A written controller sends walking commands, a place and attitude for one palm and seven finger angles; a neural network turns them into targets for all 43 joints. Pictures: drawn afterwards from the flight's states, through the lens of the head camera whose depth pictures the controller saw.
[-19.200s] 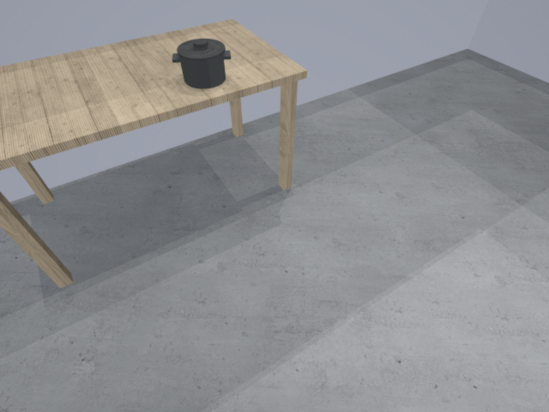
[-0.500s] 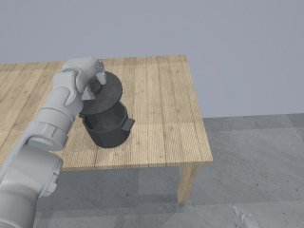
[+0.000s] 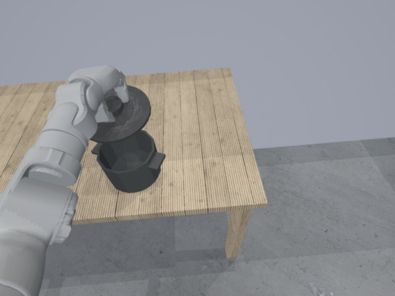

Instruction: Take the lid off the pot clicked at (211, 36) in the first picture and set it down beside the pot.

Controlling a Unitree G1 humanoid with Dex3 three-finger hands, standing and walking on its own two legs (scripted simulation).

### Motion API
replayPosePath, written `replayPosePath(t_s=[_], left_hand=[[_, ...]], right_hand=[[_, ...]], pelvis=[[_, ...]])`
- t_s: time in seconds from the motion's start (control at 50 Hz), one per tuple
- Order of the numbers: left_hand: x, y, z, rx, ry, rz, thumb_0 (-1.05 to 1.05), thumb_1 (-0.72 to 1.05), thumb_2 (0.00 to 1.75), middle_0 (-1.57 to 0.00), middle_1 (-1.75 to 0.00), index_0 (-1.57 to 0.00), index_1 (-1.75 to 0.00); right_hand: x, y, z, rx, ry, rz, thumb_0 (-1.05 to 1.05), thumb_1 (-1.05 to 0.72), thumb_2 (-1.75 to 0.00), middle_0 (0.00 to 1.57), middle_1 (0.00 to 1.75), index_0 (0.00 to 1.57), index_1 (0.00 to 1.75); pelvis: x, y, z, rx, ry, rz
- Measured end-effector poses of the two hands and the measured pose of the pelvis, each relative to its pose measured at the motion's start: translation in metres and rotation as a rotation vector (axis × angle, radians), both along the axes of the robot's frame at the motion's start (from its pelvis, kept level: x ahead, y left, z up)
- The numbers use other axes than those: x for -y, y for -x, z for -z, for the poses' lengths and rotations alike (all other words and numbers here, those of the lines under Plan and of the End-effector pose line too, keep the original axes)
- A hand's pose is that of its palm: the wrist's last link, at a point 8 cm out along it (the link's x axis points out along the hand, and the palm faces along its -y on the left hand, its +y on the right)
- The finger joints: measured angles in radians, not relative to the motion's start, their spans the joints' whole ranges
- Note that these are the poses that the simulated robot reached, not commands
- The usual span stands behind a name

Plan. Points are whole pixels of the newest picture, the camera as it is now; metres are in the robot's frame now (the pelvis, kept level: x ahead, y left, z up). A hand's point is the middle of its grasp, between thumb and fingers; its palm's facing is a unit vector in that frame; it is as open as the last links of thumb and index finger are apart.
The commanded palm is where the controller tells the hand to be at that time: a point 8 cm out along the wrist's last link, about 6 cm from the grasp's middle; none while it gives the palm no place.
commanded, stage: move the lid sideways beside the pot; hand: left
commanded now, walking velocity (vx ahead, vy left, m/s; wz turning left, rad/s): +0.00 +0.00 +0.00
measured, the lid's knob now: (111, 106) +0.49 +0.18 +0.12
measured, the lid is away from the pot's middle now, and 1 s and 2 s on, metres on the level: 0.01 0.12 0.24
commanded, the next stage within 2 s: lower the lid onto the table in 1.96 s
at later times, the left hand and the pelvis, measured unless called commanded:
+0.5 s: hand (66, 115) +0.45 +0.26 +0.14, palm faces -0.34 -0.06 -0.94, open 8.1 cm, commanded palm +0.45 +0.26 +0.22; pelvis +0.00 +0.01 +0.00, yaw +1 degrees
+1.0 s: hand (40, 116) +0.44 +0.31 +0.15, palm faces -0.34 -0.06 -0.94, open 8.1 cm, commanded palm +0.45 +0.31 +0.22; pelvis +0.00 +0.02 +0.00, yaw +1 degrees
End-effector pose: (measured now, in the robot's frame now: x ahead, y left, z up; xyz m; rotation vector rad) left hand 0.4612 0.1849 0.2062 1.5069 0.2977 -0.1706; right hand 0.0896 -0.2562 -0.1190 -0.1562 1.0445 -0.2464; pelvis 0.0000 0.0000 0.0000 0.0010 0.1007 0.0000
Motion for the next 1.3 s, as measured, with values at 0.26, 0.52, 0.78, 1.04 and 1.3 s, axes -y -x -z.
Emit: replayPosePath(t_s=[0.26, 0.52, 0.78, 1.04, 1.3], left_hand=[[-0.043, 0.005, 0.002, -0.028, -0.014, -0.073, -0.02, 0.19, 0.72, -0.67, -1.03, -0.61, -0.98], [-0.078, 0.013, 0.006, -0.056, -0.025, -0.085, -0.02, 0.19, 0.72, -0.67, -1.03, -0.61, -0.98], [-0.104, 0.013, 0.000, -0.041, -0.043, -0.088, -0.02, 0.19, 0.72, -0.67, -1.03, -0.61, -0.98], [-0.128, 0.020, 0.000, -0.057, -0.033, -0.113, -0.02, 0.19, 0.72, -0.67, -1.03, -0.61, -0.98], [-0.157, 0.021, 0.001, -0.086, -0.021, -0.172, -0.02, 0.19, 0.72, -0.67, -1.03, -0.61, -0.98]], right_hand=[[0.007, -0.012, -0.006, 0.003, 0.022, 0.004, 0.01, -0.91, -0.90, 0.20, 0.30, 0.20, 0.30], [-0.010, -0.037, -0.011, 0.031, 0.020, -0.051, 0.01, -0.91, -0.90, 0.20, 0.30, 0.20, 0.30], [-0.015, -0.006, -0.004, -0.054, 0.021, -0.017, 0.01, -0.91, -0.90, 0.20, 0.30, 0.20, 0.30], [-0.008, 0.014, -0.004, -0.108, 0.047, 0.007, 0.01, -0.91, -0.90, 0.20, 0.30, 0.20, 0.30], [-0.001, 0.014, -0.008, -0.113, 0.086, 0.019, 0.01, -0.91, -0.90, 0.20, 0.30, 0.20, 0.30]], pelvis=[[-0.002, -0.005, 0.000, -0.004, 0.006, -0.005], [-0.010, -0.003, 0.001, -0.013, 0.012, -0.024], [-0.018, -0.002, 0.001, -0.025, 0.015, -0.021], [-0.021, 0.002, 0.001, -0.025, 0.018, -0.022], [-0.019, 0.001, 0.001, -0.039, 0.023, -0.017]])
